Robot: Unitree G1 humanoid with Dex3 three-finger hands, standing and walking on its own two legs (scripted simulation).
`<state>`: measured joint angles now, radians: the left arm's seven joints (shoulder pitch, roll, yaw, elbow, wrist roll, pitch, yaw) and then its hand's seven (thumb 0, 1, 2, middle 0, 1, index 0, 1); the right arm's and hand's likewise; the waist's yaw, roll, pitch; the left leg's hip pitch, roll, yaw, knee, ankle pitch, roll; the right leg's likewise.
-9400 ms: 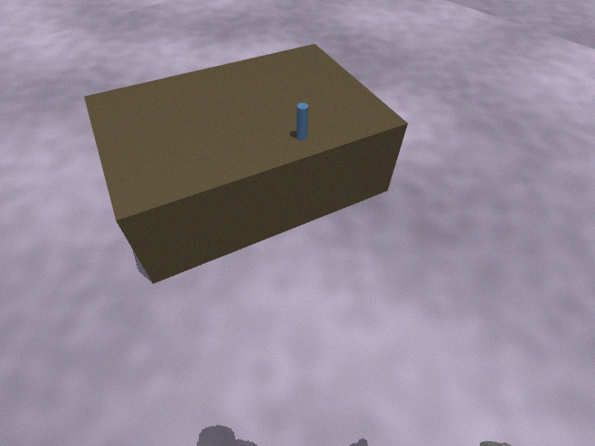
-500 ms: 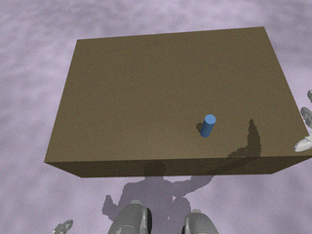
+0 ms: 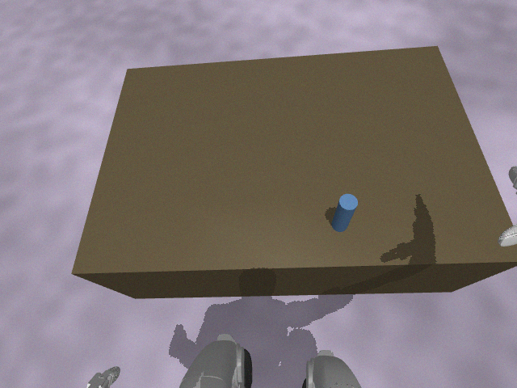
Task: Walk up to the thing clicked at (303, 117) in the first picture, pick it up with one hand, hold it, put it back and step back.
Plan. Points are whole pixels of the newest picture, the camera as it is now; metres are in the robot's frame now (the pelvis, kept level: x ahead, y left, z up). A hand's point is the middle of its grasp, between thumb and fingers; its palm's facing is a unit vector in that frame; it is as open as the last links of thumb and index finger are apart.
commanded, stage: go down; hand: right
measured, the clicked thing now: (343, 214) +0.47 -0.15 -0.26
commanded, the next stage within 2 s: approach in 0.20 s
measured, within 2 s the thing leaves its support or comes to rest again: neither
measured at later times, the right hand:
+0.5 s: hand (501, 192) +0.40 -0.34 +0.00, palm faces +0.07 +1.00 -0.05, open 17.6 cm
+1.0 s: hand (392, 223) +0.44 -0.25 -0.24, palm faces -0.06 +1.00 +0.03, open 17.5 cm
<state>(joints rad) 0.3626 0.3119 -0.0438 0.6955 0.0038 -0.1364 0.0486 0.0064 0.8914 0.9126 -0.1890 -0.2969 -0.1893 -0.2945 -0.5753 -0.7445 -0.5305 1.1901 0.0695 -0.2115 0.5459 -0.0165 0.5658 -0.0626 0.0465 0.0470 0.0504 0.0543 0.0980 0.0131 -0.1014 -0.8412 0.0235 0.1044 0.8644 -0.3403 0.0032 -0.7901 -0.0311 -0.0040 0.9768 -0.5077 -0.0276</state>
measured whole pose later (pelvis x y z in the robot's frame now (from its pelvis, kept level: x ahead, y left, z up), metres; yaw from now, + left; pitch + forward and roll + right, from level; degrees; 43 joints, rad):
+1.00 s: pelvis -0.08 +0.00 -0.24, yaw +2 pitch +36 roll +6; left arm 0.18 0.29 -0.13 0.66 0.09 -0.16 -0.02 0.00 0.89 0.92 -0.19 -0.29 -0.18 -0.29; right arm -0.95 -0.73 -0.61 1.25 0.11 -0.52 0.57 -0.02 0.54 -0.05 0.06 0.04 0.06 0.05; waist 0.21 -0.02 -0.13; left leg -1.92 0.09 0.12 1.82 -0.53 0.02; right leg -1.87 -0.02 0.04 1.99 -0.75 -0.05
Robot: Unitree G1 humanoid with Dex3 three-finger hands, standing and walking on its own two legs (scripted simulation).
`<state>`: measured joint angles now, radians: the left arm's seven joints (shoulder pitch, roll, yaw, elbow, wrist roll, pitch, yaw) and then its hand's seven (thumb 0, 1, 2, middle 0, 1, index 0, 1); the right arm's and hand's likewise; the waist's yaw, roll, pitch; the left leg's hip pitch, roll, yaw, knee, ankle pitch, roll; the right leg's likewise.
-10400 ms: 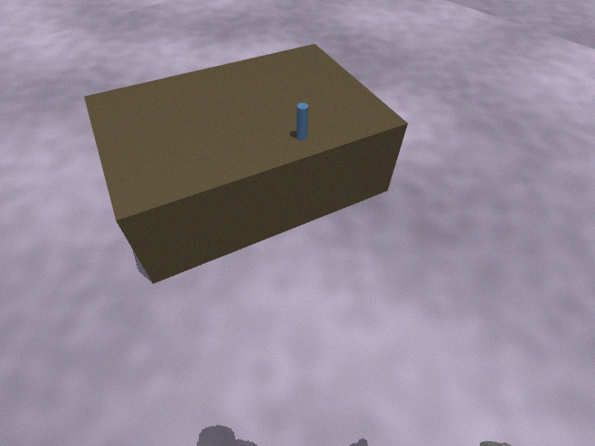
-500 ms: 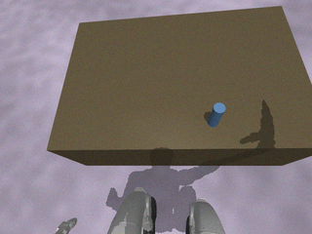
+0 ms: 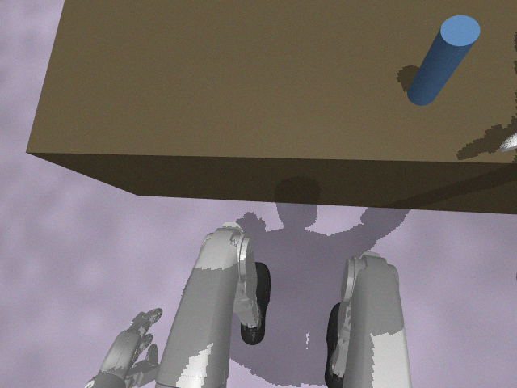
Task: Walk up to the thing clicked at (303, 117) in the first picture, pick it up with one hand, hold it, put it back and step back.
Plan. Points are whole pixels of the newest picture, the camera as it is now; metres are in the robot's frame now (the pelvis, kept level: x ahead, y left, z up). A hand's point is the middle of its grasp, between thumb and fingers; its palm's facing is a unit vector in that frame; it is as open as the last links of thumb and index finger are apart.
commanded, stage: close in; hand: right
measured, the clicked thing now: (437, 67) +0.55 -0.17 -0.02
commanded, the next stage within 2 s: rest palm in 0.62 s
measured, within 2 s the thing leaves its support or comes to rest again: leaves its support in 1.84 s
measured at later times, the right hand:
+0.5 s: hand (450, 83) +0.53 -0.19 -0.03, palm faces +0.01 +1.00 +0.01, open 17.4 cm
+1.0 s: hand (432, 85) +0.53 -0.17 -0.03, palm faces +0.02 +1.00 +0.00, open 16.5 cm
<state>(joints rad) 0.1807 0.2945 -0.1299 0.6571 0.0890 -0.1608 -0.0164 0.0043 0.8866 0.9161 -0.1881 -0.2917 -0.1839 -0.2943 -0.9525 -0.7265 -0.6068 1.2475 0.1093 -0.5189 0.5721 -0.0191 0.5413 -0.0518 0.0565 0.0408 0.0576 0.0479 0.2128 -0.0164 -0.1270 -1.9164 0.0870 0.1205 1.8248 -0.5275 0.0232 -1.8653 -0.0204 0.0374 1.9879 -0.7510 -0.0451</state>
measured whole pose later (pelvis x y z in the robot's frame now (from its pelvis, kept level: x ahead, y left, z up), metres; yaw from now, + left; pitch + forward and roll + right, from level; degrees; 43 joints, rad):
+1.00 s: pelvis -0.01 +0.00 -0.04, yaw -3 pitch +37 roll +4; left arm 0.22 0.30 -0.05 0.62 0.07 -0.06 -0.05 0.00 0.85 0.94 -0.20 -0.29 -0.18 -0.31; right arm -1.02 -0.43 -0.34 1.09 0.03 -0.48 0.15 -0.02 0.48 -0.12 0.22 0.15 0.21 0.16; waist 0.20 -0.03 -0.14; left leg -2.06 0.12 0.07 1.95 -0.52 0.02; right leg -2.00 0.02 0.00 2.08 -0.72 -0.06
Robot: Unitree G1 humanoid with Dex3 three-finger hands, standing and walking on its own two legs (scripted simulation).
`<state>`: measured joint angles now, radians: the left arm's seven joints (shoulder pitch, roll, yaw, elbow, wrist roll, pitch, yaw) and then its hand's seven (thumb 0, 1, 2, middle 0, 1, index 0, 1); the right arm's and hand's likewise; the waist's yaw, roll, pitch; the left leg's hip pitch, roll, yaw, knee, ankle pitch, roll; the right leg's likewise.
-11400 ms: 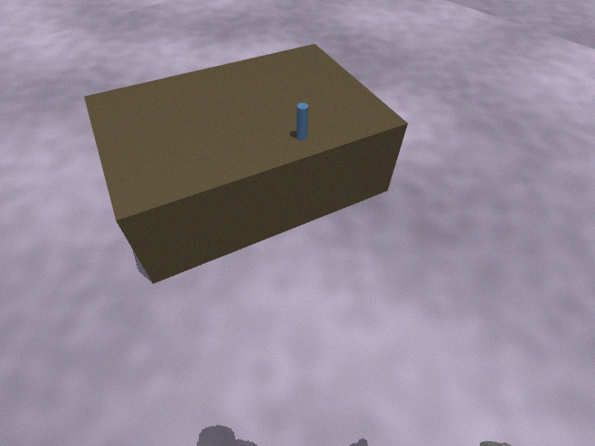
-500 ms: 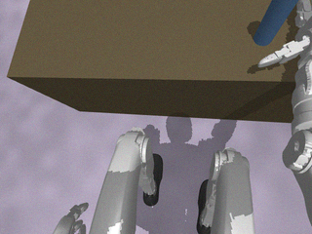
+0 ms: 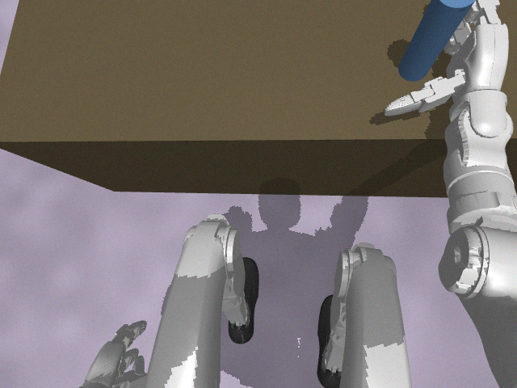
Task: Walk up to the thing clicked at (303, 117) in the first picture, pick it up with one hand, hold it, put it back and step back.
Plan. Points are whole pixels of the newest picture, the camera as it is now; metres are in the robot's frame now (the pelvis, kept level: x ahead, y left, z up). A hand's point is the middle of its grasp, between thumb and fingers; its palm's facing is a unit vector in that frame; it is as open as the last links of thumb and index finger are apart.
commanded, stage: close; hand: right
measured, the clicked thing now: (431, 36) +0.57 -0.14 +0.02
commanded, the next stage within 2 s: settle in 0.52 s
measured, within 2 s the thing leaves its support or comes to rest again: leaves its support in 0.84 s
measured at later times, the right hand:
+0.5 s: hand (417, 45) +0.57 -0.13 +0.01, palm faces -0.03 +1.00 -0.01, open 5.7 cm
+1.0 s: hand (425, 18) +0.58 -0.13 +0.05, palm faces -0.03 +1.00 -0.03, open 5.2 cm
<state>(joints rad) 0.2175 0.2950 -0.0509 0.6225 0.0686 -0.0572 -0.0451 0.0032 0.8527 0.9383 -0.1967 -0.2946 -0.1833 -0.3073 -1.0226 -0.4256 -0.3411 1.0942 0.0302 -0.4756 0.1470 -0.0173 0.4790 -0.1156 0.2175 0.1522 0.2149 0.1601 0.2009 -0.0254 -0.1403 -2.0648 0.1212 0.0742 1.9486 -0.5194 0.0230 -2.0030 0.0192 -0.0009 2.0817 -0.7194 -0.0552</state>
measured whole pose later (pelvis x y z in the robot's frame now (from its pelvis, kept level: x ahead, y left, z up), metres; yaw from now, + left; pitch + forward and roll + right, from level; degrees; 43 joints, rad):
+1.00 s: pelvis +0.00 +0.00 +0.02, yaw +0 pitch +37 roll +4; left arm 0.26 0.29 -0.06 0.61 0.05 -0.02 -0.03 0.00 0.89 0.90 -0.21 -0.31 -0.21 -0.31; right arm -1.11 -0.47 -0.32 1.08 0.02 -0.40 0.10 0.01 -0.14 -1.22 1.05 1.18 1.04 1.16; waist 0.23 -0.03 -0.13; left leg -2.02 0.11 0.08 1.88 -0.50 0.02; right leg -1.95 0.01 0.00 2.01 -0.70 -0.05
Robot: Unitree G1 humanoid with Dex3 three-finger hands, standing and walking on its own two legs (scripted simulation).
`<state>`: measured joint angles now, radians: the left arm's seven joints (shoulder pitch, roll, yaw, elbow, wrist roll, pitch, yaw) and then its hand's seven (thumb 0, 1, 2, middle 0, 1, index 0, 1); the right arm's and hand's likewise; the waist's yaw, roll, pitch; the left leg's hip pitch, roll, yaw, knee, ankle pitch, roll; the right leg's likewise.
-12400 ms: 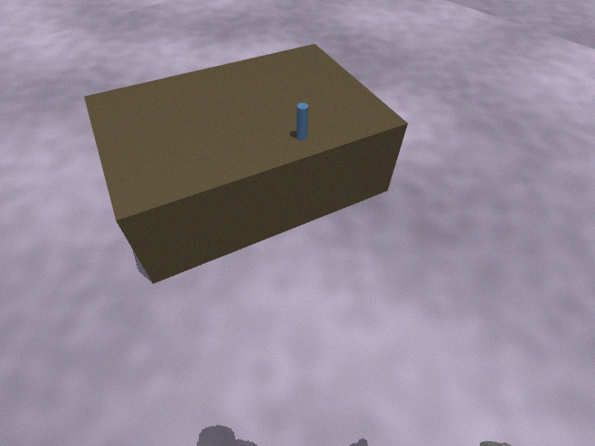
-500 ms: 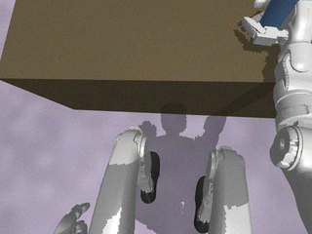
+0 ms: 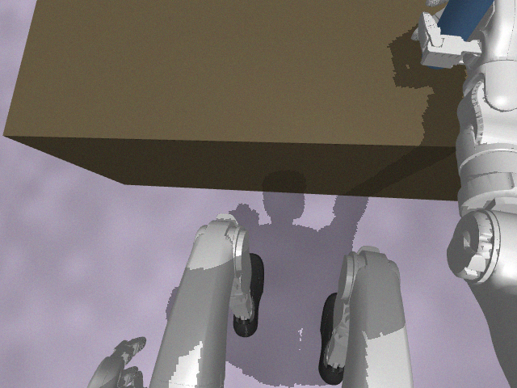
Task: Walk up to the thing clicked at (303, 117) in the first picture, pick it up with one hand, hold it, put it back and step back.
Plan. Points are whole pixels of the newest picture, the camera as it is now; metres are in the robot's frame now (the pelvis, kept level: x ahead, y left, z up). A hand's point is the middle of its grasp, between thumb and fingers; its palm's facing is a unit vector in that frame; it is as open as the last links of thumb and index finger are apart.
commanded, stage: settle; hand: right
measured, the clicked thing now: (459, 18) +0.58 -0.15 +0.04
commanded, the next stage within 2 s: lift in 0.70 s
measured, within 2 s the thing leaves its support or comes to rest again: neither
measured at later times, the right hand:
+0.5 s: hand out of the picture +0.59 -0.12 +0.10, palm faces -0.04 +1.00 -0.01, open 5.2 cm
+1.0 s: hand out of the picture +0.58 -0.12 +0.14, palm faces -0.02 +1.00 -0.01, open 5.2 cm
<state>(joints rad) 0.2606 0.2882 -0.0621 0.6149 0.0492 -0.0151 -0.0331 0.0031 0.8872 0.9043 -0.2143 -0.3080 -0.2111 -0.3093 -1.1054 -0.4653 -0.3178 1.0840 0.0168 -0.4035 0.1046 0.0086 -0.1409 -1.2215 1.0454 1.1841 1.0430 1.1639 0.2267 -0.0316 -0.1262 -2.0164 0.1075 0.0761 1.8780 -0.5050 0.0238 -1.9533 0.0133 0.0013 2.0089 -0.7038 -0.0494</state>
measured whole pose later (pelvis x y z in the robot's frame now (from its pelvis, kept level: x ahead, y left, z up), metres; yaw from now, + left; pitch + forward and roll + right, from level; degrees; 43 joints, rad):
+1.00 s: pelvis +0.03 +0.00 +0.10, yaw +1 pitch +34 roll +3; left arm 0.30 0.26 -0.03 0.65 0.04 -0.04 -0.02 0.00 0.88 0.92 -0.20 -0.30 -0.20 -0.30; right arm -1.00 -0.40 -0.31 1.08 0.05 -0.42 0.09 0.01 -0.14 -1.22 1.05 1.19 1.04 1.16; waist 0.20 -0.03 -0.16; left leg -1.65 0.06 0.07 1.55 -0.49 0.02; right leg -1.58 -0.01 0.00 1.66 -0.68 -0.04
